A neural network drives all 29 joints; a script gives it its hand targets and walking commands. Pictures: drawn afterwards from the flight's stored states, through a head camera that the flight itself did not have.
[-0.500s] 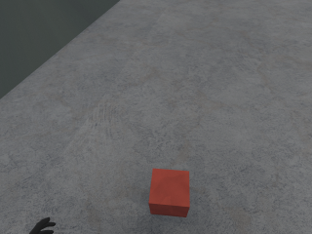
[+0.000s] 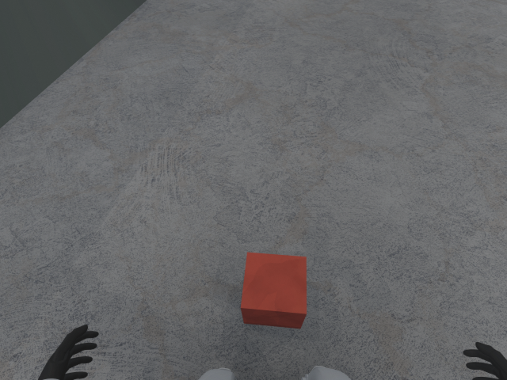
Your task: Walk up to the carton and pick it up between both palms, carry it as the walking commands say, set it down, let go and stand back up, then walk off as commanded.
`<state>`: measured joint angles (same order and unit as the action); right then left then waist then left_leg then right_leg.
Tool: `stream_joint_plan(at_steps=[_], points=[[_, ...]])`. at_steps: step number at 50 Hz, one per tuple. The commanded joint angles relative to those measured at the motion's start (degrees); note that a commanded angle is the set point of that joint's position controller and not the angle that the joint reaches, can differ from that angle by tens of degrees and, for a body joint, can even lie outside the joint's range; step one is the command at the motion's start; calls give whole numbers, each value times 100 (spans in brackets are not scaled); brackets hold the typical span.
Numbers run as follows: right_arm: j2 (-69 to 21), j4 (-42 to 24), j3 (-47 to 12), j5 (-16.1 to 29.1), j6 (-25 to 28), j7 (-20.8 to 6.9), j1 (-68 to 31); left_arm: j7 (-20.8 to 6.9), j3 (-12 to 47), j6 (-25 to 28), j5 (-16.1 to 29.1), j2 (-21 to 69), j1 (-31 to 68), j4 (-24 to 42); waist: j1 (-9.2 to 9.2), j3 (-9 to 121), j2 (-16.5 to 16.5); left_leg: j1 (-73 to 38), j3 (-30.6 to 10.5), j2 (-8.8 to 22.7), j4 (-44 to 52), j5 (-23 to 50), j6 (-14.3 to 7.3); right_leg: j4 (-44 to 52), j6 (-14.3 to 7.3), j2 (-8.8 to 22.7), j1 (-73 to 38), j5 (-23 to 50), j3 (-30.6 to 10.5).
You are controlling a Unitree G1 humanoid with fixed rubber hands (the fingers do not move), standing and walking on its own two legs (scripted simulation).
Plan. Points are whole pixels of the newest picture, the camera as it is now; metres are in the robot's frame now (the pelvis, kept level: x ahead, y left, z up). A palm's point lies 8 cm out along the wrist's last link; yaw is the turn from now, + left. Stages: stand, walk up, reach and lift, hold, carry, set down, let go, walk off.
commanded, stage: reach and lift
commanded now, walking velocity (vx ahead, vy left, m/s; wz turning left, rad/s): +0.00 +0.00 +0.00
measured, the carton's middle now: (274, 291) +0.46 -0.02 -0.65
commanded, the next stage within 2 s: none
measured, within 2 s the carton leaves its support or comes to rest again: neither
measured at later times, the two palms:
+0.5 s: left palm (106, 305) +0.25 +0.30 -0.10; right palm (451, 327) +0.22 -0.30 -0.10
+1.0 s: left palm (173, 253) +0.38 +0.21 -0.15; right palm (402, 272) +0.34 -0.27 -0.15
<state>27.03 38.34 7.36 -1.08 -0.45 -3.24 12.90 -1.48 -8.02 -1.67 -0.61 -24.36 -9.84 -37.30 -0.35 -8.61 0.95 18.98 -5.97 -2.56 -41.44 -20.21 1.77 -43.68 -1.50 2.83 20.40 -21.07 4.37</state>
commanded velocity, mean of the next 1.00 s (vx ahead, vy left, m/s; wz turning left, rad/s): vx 0.00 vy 0.00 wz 0.00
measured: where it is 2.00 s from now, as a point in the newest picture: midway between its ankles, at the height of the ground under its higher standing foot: outside the picture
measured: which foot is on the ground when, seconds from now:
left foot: down 0.00-1.00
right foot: down 0.00-1.00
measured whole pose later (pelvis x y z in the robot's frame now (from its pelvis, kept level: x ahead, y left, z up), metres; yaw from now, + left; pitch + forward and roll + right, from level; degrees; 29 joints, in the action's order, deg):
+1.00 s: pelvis -0.03 +0.01 -0.05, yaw -2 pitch +34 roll -2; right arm 21.2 39.2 12.2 0.1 -6.8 -3.7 -33.1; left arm 2.6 -6.2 -9.7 -0.6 -14.8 36.6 -37.2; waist -0.3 0.6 -2.6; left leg 69.6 -5.9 -1.1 -52.9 -17.3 1.6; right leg -49.5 -0.5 1.0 68.9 -14.6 4.3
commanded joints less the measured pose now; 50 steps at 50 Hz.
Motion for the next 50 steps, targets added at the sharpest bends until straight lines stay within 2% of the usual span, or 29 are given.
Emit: stream_joint_plan(at_steps=[1, 2, 3, 4, 5, 7, 8, 11, 12, 13, 15, 16, 17, 18, 21, 23, 25, 26, 29, 32, 35, 38, 40, 42, 44, 47, 48, 49, 50], points=[[419, -957, 834, -481, -41, -40, -524, -120, -706, 6, -474, -667, 507, 1007, 106, 56, 15, -120, 1099, -235, 1071, -678, 92, 1737, 47, -360, -188, -453, -105], [271, -1026, 835, -396, -23, -23, -695, -124, -727, 21, -504, -606, 612, 1156, 72, 100, -187, -52, 1027, -215, 983, -508, 139, 1619, 59, -412, -232, -306, -138], [143, -1155, 768, -286, -17, 1, -884, -127, -670, 22, -451, -544, 707, 1264, 77, 220, 35, -32, 1042, -233, 839, -330, 95, 1593, 136, -392, -193, -117, -163], [135, -1212, 795, -255, 21, -10, -1120, -92, -609, 53, -449, -462, 805, 1396, 59, 353, -113, 156, 966, -136, 732, -206, 118, 1349, 126, -446, -195, 25, -136], [210, -1245, 874, -243, 27, 1, -1117, -41, -541, 71, -403, -468, 899, 1490, 188, 649, -60, 306, 932, -118, 621, -78, 97, 1176, 162, -493, -316, 334, -118], [62, -1209, 745, -139, 19, 42, -1399, 1, -411, 74, -279, -311, 1036, 1595, 145, 1057, -163, 636, 902, -70, 369, 148, 121, 742, 175, -486, -413, 807, -159], [111, -1174, 800, -146, -9, 59, -1412, 8, -448, 59, -208, -333, 1084, 1576, 195, 1213, -112, 829, 894, -55, 264, 323, 134, 590, 188, -517, -475, 1039, -153], [-54, -940, 557, 20, -83, 108, -1395, 35, -345, 11, -98, -213, 1004, 1356, 138, 1571, -176, 1171, 802, -53, -24, 779, 147, 174, 227, -462, -516, 1658, -272], [16, -968, 649, -26, -75, 129, -1306, 63, -393, 6, -116, -263, 917, 1278, 192, 1878, 36, 1150, 743, -101, -93, 1163, 144, 27, 271, -484, -709, 2231, -284], [-36, -824, 576, 54, -49, 136, -1215, 89, -371, 27, -106, -240, 913, 1290, 198, 2165, -189, 1110, 681, -108, -173, 1546, 173, -93, 234, -477, -715, 2632, -337], [-6, -824, 617, 12, -1, 161, -1129, 144, -385, 53, -157, -239, 721, 974, 183, 2461, 27, 1193, 601, -149, -281, 2101, 176, -247, 254, -540, -675, 3270, -348], [-48, -798, 600, 43, 43, 167, -1171, 164, -305, 100, -120, -217, 761, 991, 163, 2614, 33, 1334, 547, -161, -325, 2352, 190, -306, 256, -547, -605, 3560, -392], [-132, -716, 512, 129, 54, 153, -1182, 181, -265, 99, -107, -91, 722, 868, 116, 2629, -198, 1363, 516, -180, -375, 2484, 235, -328, 209, -522, -512, 3633, -437], [-85, -740, 528, 147, 101, 157, -1346, 205, -242, 139, -38, -97, 862, 920, 95, 2789, -124, 1391, 465, -169, -455, 2758, 268, -418, 210, -546, -236, 3720, -463], [-179, -827, 459, 242, 192, 145, -1610, 243, -28, 209, 172, 58, 1189, 947, 153, 3061, -76, 1496, 379, -173, -578, 3143, 269, -470, 199, -577, 312, 3854, -454], [-285, -723, 408, 357, 223, 94, -1944, 282, 99, 225, 262, 259, 1601, 1027, 144, 3254, -428, 1496, 313, -105, -664, 3297, 319, -517, 129, -558, 938, 3498, -488], [-247, -617, 500, 358, 218, 30, -2093, 324, 156, 191, 328, 353, 1760, 978, 212, 3482, -432, 1290, 212, -39, -667, 3514, 321, -518, 125, -626, 1388, 3167, -406], [-292, -570, 482, 420, 199, 3, -2300, 341, 269, 166, 378, 458, 2130, 1100, 229, 3515, -574, 1336, 209, -23, -673, 3359, 337, -505, 111, -608, 1661, 2980, -421], [-320, -321, 612, 474, 50, -48, -2786, 365, 313, -18, 452, 515, 2668, 1000, 285, 3793, -603, 1543, 277, 53, -756, 3187, 381, -612, 117, -612, 2161, 2713, -352], [-70, -12, 972, 351, -91, -96, -3166, 465, 155, -227, 325, 512, 2891, 566, 365, 4058, -673, 1411, 276, 120, -717, 2898, 369, -637, 160, -700, 2661, 2275, -235], [-114, 57, 1029, 440, -197, -101, -3598, 491, 154, -359, 309, 628, 3494, 765, 388, 4355, -814, 1606, 364, 137, -751, 2499, 391, -647, 117, -655, 2792, 2113, -250], [-83, 6, 1015, 481, -310, -135, -4272, 534, 72, -505, 302, 558, 4139, 687, 326, 4433, -650, 1965, 427, 137, -737, 1903, 338, -681, 174, -621, 2869, 1879, -240], [-43, -144, 1055, 482, -359, -137, -4833, 499, 68, -566, 355, 536, 4618, 643, 402, 4528, -451, 2370, 469, 147, -794, 1503, 265, -716, 217, -607, 2854, 1721, -250], [-126, -156, 1047, 522, -453, -117, -5166, 475, 25, -649, 375, 497, 4965, 585, 352, 4756, -285, 2509, 514, 117, -793, 1337, 197, -727, 258, -598, 2716, 1652, -280], [-235, -129, 1036, 586, -552, -71, -5593, 435, -2, -712, 376, 429, 5463, 517, 380, 4865, -387, 2813, 570, 125, -815, 1107, 182, -738, 279, -569, 2717, 1566, -321], [-345, 26, 1043, 506, -667, 39, -5975, 410, -154, -746, 343, 215, 5911, 286, 387, 5037, -173, 3196, 618, 59, -853, 1062, 94, -803, 344, -592, 2554, 1730, -331], [-364, 5, 1070, 537, -689, 57, -6057, 386, -192, -776, 310, 240, 6045, 104, 447, 5031, -216, 3327, 647, 35, -869, 962, 95, -753, 331, -578, 2544, 1644, -376], [-384, -41, 1050, 536, -695, 103, -6104, 377, -268, -755, 285, 94, 6032, 69, 438, 5412, -61, 3270, 656, 6, -959, 1174, 65, -811, 365, -578, 2309, 1958, -384], [-377, -134, 1113, 521, -672, 139, -6245, 377, -313, -701, 290, 49, 6227, 146, 505, 5627, -125, 3366, 637, -2, -997, 1281, 76, -884, 357, -590, 2200, 2157, -415]])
